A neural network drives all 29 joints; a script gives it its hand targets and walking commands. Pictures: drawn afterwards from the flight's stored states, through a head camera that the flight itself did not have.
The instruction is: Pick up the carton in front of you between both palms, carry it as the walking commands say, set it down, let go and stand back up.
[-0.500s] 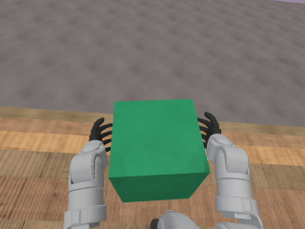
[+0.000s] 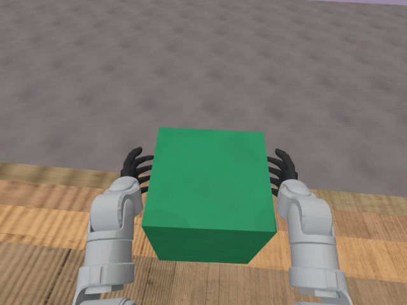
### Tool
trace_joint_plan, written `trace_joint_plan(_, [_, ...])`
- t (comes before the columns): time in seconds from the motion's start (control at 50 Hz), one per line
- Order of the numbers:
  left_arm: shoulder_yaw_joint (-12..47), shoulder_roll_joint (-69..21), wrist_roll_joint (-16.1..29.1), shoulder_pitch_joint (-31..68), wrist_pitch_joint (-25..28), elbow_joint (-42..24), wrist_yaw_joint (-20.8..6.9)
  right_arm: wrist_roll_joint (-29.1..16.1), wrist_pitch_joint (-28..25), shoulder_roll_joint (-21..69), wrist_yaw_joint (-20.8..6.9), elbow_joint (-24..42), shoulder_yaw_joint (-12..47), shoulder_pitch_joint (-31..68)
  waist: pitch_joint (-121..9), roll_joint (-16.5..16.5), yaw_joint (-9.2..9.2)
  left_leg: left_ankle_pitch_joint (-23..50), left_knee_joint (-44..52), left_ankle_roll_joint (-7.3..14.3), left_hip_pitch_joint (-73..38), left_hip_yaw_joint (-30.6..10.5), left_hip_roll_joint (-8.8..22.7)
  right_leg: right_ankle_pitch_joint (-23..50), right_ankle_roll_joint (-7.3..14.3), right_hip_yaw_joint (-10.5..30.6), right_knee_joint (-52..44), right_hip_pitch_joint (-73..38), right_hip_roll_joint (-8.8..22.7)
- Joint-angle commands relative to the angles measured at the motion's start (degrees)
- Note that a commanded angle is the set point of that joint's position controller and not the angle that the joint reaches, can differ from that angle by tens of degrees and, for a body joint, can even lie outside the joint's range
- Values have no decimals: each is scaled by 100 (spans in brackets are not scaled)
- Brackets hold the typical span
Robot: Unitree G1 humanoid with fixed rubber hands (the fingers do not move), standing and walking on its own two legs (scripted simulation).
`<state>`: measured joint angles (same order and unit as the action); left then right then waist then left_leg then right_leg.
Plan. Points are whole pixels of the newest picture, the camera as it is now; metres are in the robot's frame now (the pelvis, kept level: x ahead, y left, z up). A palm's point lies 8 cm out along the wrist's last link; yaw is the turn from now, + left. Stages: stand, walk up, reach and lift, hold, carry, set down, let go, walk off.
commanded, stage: carry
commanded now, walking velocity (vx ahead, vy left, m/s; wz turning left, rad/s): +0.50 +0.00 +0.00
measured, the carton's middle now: (207, 201) +0.33 -0.02 +0.01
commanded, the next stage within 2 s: none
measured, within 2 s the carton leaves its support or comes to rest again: neither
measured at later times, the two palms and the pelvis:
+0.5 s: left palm (124, 137) +0.65 +0.23 -0.09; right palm (211, 119) +0.70 -0.07 -0.07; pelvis +0.36 +0.03 -0.18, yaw +1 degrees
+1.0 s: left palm (131, 129) +0.99 +0.29 -0.35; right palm (191, 126) +0.97 -0.01 -0.33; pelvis +0.67 +0.17 -0.38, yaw -2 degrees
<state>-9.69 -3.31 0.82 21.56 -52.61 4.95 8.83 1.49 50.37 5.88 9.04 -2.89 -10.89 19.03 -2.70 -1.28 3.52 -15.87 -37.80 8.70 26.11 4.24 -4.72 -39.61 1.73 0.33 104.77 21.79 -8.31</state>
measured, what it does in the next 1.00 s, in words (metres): goes down: right foot 0.18 m lower, then left foot 0.18 m lower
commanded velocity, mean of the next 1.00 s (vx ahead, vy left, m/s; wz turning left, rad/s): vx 0.50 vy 0.00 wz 0.00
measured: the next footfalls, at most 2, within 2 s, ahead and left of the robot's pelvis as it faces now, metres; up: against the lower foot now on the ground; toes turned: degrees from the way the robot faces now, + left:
right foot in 0.42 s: +0.41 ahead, -0.02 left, -0.18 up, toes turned +2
left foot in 0.78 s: +0.76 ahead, +0.21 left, -0.35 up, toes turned +3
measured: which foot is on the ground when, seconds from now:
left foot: down 0.00-0.42, up 0.44-0.76, down 0.78-1.00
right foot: up 0.00-0.40, down 0.42-0.78, up 0.80-1.00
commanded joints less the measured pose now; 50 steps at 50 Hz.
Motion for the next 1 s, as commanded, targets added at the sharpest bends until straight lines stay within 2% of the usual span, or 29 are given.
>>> trace_joint_plan(0.0, [2668, -4353, 241, 1952, 104, 2, -241, -1671, 5, 4434, -597, 371, 4037, 3050, -2474, 91, 360, 2821, 91, 1148, -3960, -3756, 2348, 490, -197, 688, -632, 3135, 565])
trace_joint_plan(0.04, [2581, -4625, 206, 2578, 252, -388, -333, -2175, -108, 5216, -824, 455, 4294, 3910, -2285, 591, -12, 679, 333, 1025, -2240, -4031, 2226, 1400, -149, 848, -1847, 2689, 890])
trace_joint_plan(0.12, [3288, -5682, 371, 2644, 668, -397, -528, -2204, -527, 5768, -1055, 461, 4455, 3974, -2565, -556, 37, 2399, -111, 589, -2256, -3110, 1824, 2367, -58, 417, -3080, 2584, 905])
trace_joint_plan(0.16, [3473, -5480, 712, 2914, 960, -852, -534, -2156, -693, 5855, -1050, 410, 4412, 3538, -2605, -89, 187, 3058, -1030, 168, -3285, -2666, 1475, 3185, 154, 375, -2999, 3603, 913])
trace_joint_plan(0.2, [3509, -5048, 516, 2316, 956, -646, -514, -1937, -734, 5402, -936, 232, 4323, 2814, -1947, 55, 467, 1700, -1374, -27, -2725, -1865, 601, 4040, 106, -66, -4439, 3540, 702])
trace_joint_plan(0.22, [3599, -5204, 518, 2675, 949, -703, -487, -1693, -762, 5080, -982, 184, 3953, 2484, -1583, -388, 489, 1852, -1307, -40, -2509, -2270, 679, 4478, 107, -183, -4632, 3434, 669])
trace_joint_plan(0.32, [3576, -4682, 482, 2264, 851, -970, -290, -2001, -736, 4513, -900, 694, 3971, 2665, -1323, -507, 408, 2031, -1879, -357, -1173, -895, 162, 6347, 2, -1296, -6977, 624, 101])
trace_joint_plan(0.34, [3488, -4349, 388, 2204, 855, -1422, -284, -1925, -695, 4542, -878, 826, 4018, 3070, -1677, -877, -176, 2695, -2434, -719, -533, -516, 494, 7010, 172, -1246, -6095, -692, 218])
trace_joint_plan(0.36, [3764, -4261, 720, 2798, 746, -1675, -269, -1828, -655, 4314, -801, 714, 3834, 2756, -1886, -426, -654, 3224, -3375, -893, -95, -177, 510, 6470, 259, -1603, -6157, -1638, -3])
trace_joint_plan(0.38, [3697, -4043, 714, 2587, 656, -1819, -244, -1675, -532, 4158, -741, 824, 3779, 2587, -1998, 324, -1550, 3888, -5217, -1052, 462, 60, 494, 6270, 520, -1462, -6654, -2694, 193])
trace_joint_plan(0.4, [3691, -4078, 976, 2593, 578, -1749, -241, -1601, -464, 3957, -592, 1129, 3712, 3122, -1393, 1435, -2395, 1035, -7834, -1362, 1773, 438, -148, 6626, 1002, -609, -8006, -3429, 860])
trace_joint_plan(0.42, [3636, -3731, 740, 1876, 403, -988, -150, -1332, -340, 3401, -465, 816, 3368, 2606, -1134, 1446, -1937, -2922, -8167, -1259, 3157, 120, -726, 8964, 1449, 995, -6995, -4252, 1596])
trace_joint_plan(0.44, [3749, -3793, 1011, 1694, 317, -1096, -146, -1114, -236, 3266, -368, 792, 3082, 1978, -2037, 760, -1183, -2782, -7907, -1017, 3768, -1041, -322, 9319, 1833, 2336, -6257, -4858, 2386])
trace_joint_plan(0.46, [4159, -3925, 1341, 2167, 242, -1308, -159, -985, -202, 2938, -297, 804, 2645, 1875, -2099, -254, -1279, -2720, -6997, -866, 4125, -1319, 82, 7887, 2260, 3219, -6200, -4557, 2692])
trace_joint_plan(0.5, [4400, -4350, 1994, 3506, 108, -1699, -270, -623, -13, 3031, -265, 486, 2341, 1992, -1812, -825, -988, -1193, -3528, -755, 3128, -1148, 533, 6380, 1784, 2922, -6343, -2696, 2228])
trace_joint_plan(0.52, [4351, -4584, 2211, 3929, 21, -1342, -349, -414, 16, 2805, -209, 573, 2043, 2066, -1845, 46, -764, -525, -2752, -706, 1895, -1165, 649, 6631, 1961, 2914, -6401, -1430, 2229])
trace_joint_plan(0.58, [4332, -5028, 2388, 4544, 67, -1278, -471, -478, -91, 3176, -242, 913, 2221, 2849, -1714, 160, -472, 875, -3187, -375, 870, -636, 635, 6414, 1601, 2323, -5785, -288, 2189])
trace_joint_plan(0.6, [4121, -5030, 2158, 4052, 35, -950, -437, -589, -27, 3341, -323, 667, 2251, 2696, -1307, -425, -717, 2857, -2003, -334, 1499, -1081, 996, 4291, 1354, 2082, -5252, -420, 1750])
trace_joint_plan(0.64, [3868, -5316, 2002, 3530, 69, -371, -481, -693, -57, 3909, -364, 726, 2738, 3194, -1260, -84, -1270, 3860, -358, -508, 1609, -443, 513, 3449, 1232, 1700, -4690, -1006, 997])
trace_joint_plan(0.68, [3923, -5411, 1780, 3385, 212, -587, -523, -856, -90, 3928, -526, 766, 3022, 3003, -1321, 605, -1241, 4154, 811, -481, -37, -118, 469, 3261, 1028, 979, -4616, -448, 733])
trace_joint_plan(0.74, [3744, -5490, 1380, 3034, 231, -419, -456, -1430, -176, 4240, -651, 1070, 3416, 3317, -1897, 278, -43, 3460, 998, -366, -2590, -303, 746, 3745, 642, 464, -2359, -18, 1007])
trace_joint_plan(0.76, [3509, -5226, 1124, 3153, 242, -361, -432, -1358, -117, 4141, -609, 857, 3459, 3729, -1790, -829, 347, 4648, 858, -254, -3062, -277, 1034, 1623, 307, -129, 104, 824, 476])
trace_joint_plan(0.78, [3441, -4990, 1111, 2844, 218, -273, -355, -1344, -112, 4047, -616, 721, 3485, 3389, -2294, -1023, 37, 6342, -964, 48, -4437, -1223, 1899, -964, -6, -71, 1131, 2497, 105])
trace_joint_plan(0.8, [3016, -4643, 783, 2016, 120, 273, -292, -1232, -39, 3723, -516, 243, 3392, 2581, -2793, -1006, 112, 4502, -376, 946, -4893, -3013, 2511, -1046, -84, 173, 990, 3534, 244])
trace_joint_plan(0.82, [2976, -4544, 725, 2132, 191, -87, -297, -1316, -131, 4004, -532, 412, 3515, 2706, -3105, -640, 180, 2001, 250, 1125, -4529, -4139, 2694, -380, -40, 430, 549, 3437, 560])
trace_joint_plan(0.84, [2991, -4743, 741, 2429, 204, -40, -324, -1436, -131, 4117, -566, 352, 3560, 2840, -2451, -181, 79, 1894, 251, 954, -3552, -3561, 2515, -201, -106, 243, 22, 3373, 722])
trace_joint_plan(0.88, [3067, -5170, 702, 2808, 237, -56, -403, -1848, -222, 4930, -713, 548, 4023, 3943, -2077, 82, -19, 996, 226, 996, -2200, -4018, 2551, 324, 43, 636, -1175, 3148, 941])
trace_joint_plan(0.94, [3311, -5476, 724, 3203, 463, -220, -482, -2169, -415, 5414, -939, 629, 4119, 4084, -2276, -847, 42, 1211, 368, 925, -2112, -3261, 2279, 1369, -75, 330, -2549, 2708, 1075])
trace_joint_plan(0.98, [3605, -5661, 1059, 3327, 631, -624, -481, -2102, -528, 5130, -964, 828, 3881, 4257, -2537, -737, 24, 2820, 110, 767, -2313, -2923, 2170, 2110, -11, 300, -2839, 2494, 1144])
